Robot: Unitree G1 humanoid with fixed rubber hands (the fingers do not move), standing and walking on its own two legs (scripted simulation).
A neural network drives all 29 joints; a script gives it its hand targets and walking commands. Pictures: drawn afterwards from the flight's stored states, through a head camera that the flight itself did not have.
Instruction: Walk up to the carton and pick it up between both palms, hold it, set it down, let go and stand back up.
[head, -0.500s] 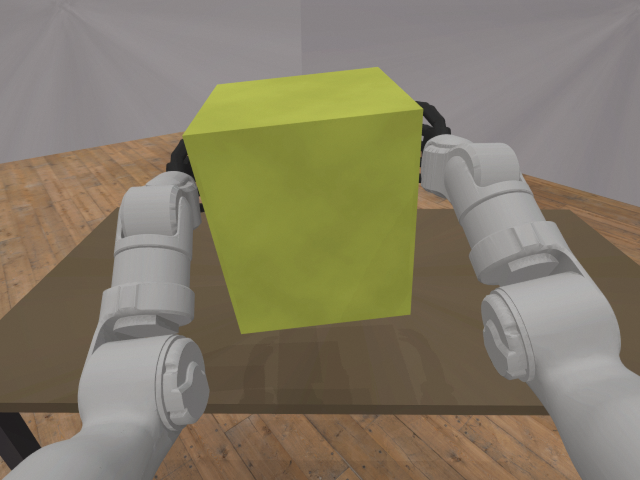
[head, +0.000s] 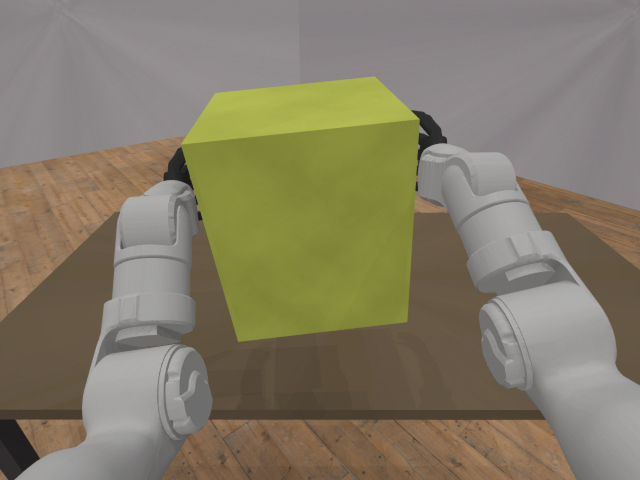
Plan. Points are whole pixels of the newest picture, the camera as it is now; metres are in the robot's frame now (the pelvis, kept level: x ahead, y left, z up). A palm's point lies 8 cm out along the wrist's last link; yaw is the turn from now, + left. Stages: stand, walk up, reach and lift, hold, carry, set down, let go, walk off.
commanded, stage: hold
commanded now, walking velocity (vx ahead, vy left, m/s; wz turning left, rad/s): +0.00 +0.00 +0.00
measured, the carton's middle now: (308, 204) +0.38 -0.01 +0.27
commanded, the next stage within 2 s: set down in 0.40 s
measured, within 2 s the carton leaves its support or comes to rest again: neither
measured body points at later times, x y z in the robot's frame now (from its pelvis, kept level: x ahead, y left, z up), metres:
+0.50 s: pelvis -0.01 +0.00 +0.00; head -0.11 +0.00 +0.44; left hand +0.38 +0.14 +0.30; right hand +0.38 -0.16 +0.33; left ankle +0.03 +0.13 -0.75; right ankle +0.00 -0.12 -0.75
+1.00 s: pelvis +0.00 -0.02 +0.00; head -0.09 +0.01 +0.44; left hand +0.39 +0.16 +0.24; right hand +0.40 -0.14 +0.28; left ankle +0.03 +0.13 -0.75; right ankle +0.00 -0.12 -0.75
